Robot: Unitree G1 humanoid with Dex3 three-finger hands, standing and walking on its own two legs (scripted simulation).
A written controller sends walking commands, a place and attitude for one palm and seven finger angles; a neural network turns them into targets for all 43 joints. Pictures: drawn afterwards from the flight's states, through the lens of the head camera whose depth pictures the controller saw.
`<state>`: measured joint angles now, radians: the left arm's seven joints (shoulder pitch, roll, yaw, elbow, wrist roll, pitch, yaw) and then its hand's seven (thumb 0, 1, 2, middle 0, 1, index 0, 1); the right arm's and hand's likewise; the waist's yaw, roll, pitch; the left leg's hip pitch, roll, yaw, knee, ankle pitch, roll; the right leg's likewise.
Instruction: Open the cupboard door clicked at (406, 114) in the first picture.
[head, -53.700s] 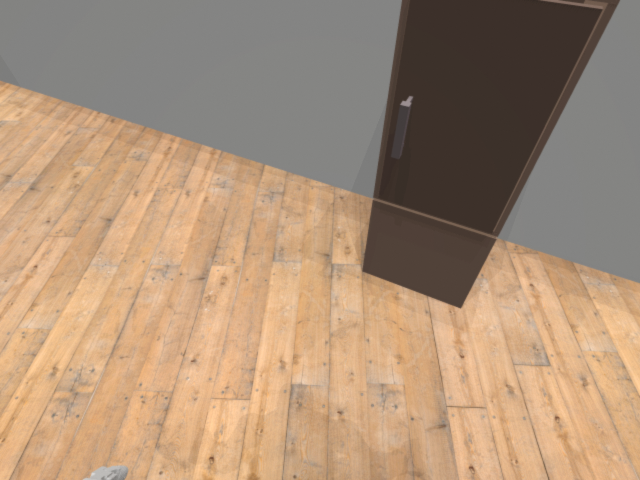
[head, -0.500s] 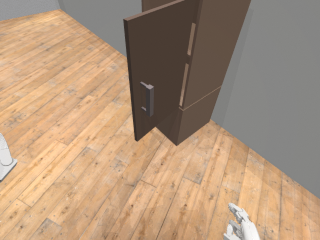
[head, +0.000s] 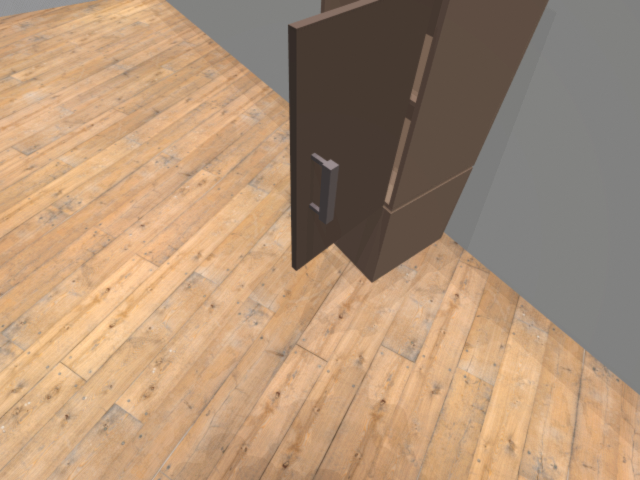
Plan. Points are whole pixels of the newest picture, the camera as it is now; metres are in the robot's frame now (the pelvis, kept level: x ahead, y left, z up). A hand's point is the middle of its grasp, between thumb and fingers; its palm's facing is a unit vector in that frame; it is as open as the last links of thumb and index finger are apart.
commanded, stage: let the arm hang, fingers relaxed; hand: left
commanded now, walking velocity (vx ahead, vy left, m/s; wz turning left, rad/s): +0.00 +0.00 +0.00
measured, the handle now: (321, 189) +0.65 +0.04 -0.07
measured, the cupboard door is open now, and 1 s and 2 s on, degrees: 98 98 98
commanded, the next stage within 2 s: look to check the result in 0.66 s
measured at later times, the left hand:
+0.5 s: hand out of the picture +0.00 +0.17 -0.18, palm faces +0.00 -0.99 -0.17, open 7.3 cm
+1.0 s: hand out of the picture +0.00 +0.18 -0.17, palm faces +0.01 -0.98 -0.19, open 7.4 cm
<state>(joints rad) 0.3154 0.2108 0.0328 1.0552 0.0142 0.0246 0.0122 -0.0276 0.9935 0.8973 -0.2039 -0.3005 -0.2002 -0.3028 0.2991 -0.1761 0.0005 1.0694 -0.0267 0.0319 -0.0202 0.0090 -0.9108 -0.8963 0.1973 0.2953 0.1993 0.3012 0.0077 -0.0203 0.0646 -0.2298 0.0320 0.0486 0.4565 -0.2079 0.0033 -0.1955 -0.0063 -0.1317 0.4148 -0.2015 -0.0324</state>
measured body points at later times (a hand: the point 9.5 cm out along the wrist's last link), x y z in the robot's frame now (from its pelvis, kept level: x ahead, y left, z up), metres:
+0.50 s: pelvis +0.00 +0.01 +0.00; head +0.00 +0.01 +0.45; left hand +0.00 +0.22 -0.16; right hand -0.03 -0.19 -0.17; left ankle +0.02 +0.11 -0.74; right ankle +0.02 -0.10 -0.74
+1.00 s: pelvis +0.01 +0.01 +0.00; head +0.02 +0.01 +0.45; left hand +0.00 +0.23 -0.16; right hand -0.02 -0.20 -0.16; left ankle +0.02 +0.11 -0.74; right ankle +0.02 -0.10 -0.74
